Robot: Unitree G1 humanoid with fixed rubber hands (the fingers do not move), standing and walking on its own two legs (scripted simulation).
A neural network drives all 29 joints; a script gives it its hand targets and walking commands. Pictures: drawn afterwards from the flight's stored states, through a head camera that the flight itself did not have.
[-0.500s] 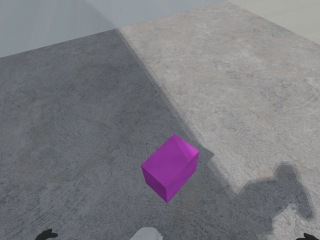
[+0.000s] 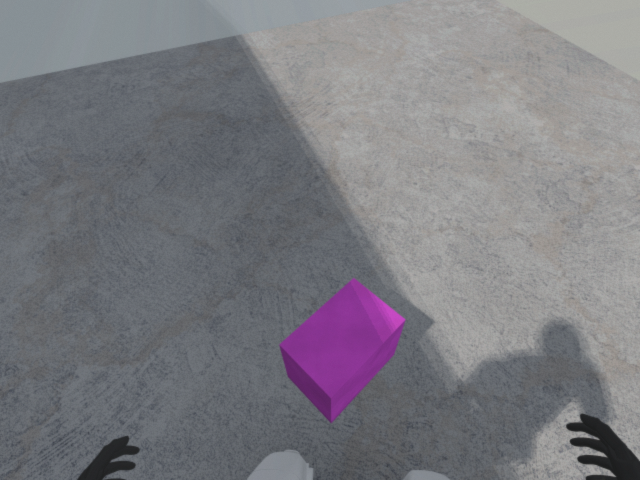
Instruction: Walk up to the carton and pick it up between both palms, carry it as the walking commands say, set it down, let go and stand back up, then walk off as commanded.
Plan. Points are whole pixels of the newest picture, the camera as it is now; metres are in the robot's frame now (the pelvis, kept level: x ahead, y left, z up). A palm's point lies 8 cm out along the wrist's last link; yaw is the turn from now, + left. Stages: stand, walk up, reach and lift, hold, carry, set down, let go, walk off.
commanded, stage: walk up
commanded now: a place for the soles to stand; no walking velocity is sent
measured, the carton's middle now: (342, 350) +0.51 +0.01 -0.61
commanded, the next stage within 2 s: none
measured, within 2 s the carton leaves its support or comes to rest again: neither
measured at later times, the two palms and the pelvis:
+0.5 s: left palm (88, 459) +0.14 +0.31 -0.04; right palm out of the picture +0.09 -0.43 -0.02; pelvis +0.01 -0.06 +0.02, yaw +8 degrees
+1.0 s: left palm out of the picture +0.00 +0.14 -0.09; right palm out of the picture +0.37 -0.46 -0.02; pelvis +0.11 -0.19 +0.00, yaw +27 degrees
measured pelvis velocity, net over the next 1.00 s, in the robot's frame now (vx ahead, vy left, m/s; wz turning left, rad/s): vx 0.11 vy -0.19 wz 0.47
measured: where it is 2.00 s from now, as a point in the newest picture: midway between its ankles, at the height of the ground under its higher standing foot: (448, 450)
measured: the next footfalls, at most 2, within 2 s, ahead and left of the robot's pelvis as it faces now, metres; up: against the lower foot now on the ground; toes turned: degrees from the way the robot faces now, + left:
right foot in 0.62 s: +0.13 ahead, -0.24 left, +0.00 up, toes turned +12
left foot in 0.88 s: +0.15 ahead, -0.06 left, +0.00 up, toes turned +28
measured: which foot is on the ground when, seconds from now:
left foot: down 0.00-0.60, up 0.62-0.86, down 0.88-1.00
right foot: down 0.00-0.32, up 0.34-0.60, down 0.62-0.90, up 0.92-1.00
